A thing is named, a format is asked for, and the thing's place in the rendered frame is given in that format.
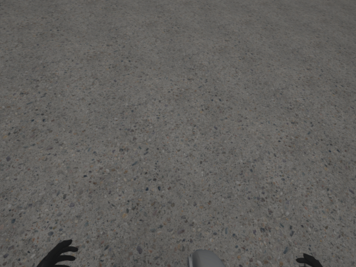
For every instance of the right robot hand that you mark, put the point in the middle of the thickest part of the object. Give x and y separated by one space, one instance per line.
310 260

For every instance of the left robot hand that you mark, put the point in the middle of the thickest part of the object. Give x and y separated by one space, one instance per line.
54 256

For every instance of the right robot thigh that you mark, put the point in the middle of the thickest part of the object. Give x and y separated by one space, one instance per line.
204 258

